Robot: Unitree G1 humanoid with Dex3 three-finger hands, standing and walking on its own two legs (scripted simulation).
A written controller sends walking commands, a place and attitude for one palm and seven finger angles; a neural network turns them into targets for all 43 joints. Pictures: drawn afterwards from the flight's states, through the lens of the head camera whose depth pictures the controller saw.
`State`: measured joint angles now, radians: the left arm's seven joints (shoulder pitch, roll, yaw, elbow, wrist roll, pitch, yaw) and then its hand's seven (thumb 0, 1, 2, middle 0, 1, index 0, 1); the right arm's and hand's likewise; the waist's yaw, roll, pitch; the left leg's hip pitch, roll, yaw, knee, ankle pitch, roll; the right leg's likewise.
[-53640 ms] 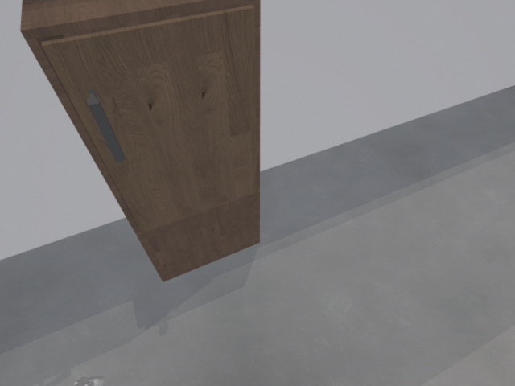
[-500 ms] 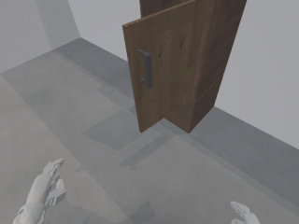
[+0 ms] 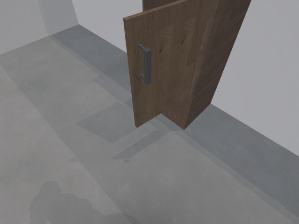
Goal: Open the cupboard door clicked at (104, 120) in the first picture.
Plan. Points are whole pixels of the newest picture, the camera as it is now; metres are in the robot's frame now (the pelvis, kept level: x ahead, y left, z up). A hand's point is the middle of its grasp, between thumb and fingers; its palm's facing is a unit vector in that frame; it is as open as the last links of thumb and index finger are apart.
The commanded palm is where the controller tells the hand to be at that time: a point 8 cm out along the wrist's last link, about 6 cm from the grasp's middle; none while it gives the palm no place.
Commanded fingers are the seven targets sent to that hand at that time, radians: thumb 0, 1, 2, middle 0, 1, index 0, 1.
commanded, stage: let the arm hang, fingers relaxed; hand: left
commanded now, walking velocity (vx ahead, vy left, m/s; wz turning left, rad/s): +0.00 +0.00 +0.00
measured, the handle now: (144, 64) +0.64 +0.07 +0.05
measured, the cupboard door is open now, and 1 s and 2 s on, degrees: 81 81 81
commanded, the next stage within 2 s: look to check the result in 0.46 s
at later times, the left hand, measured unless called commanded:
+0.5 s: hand out of the picture +0.11 +0.22 -0.15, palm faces -0.02 -0.95 -0.32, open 7.3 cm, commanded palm none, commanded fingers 0.00 0.90 0.90 -0.20 -0.30 -0.20 -0.30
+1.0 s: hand out of the picture +0.10 +0.22 -0.15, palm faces -0.03 -0.94 -0.34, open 7.3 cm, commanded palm none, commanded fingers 0.00 0.90 0.90 -0.20 -0.30 -0.20 -0.30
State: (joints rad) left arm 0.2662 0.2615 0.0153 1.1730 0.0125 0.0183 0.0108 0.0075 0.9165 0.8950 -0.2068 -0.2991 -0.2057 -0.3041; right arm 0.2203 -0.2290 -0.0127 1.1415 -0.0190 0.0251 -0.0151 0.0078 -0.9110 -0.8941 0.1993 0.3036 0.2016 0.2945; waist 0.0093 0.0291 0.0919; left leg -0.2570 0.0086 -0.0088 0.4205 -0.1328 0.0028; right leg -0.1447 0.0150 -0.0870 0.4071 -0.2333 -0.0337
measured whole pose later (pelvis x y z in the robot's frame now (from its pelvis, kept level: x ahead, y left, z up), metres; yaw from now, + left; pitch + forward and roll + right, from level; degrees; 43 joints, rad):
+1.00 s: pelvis +0.04 -0.02 +0.01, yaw -1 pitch -2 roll +0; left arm 0.13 0.30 0.01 1.14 0.01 -0.01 0.01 0.00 0.91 0.90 -0.21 -0.30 -0.21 -0.30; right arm 0.11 -0.31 -0.01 1.14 -0.02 0.01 -0.01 0.01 -0.91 -0.89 0.20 0.30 0.20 0.29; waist 0.00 0.03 0.08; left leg -0.15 0.02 0.01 0.31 -0.14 -0.02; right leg -0.04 0.03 -0.07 0.30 -0.23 -0.05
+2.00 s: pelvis +0.04 -0.02 +0.01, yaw -2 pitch -2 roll +0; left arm 0.13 0.30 0.01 1.13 0.01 -0.01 0.01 0.00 0.91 0.90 -0.21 -0.30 -0.21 -0.30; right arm 0.11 -0.31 -0.01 1.14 -0.01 0.00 -0.01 0.01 -0.91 -0.89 0.20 0.30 0.20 0.29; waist 0.00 0.02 0.07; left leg -0.13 0.02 0.02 0.30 -0.14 -0.02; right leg -0.03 0.03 -0.05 0.28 -0.22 -0.05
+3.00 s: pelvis +0.04 -0.01 +0.01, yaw -2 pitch -2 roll +0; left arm 0.12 0.31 0.00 1.13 0.01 -0.02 0.01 0.00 0.91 0.90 -0.21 -0.30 -0.21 -0.30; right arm 0.11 -0.32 -0.01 1.14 -0.01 0.00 -0.01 0.01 -0.91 -0.89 0.20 0.30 0.20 0.29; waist 0.00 0.01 0.06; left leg -0.12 0.02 0.02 0.29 -0.14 -0.02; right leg -0.02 0.03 -0.05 0.27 -0.22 -0.04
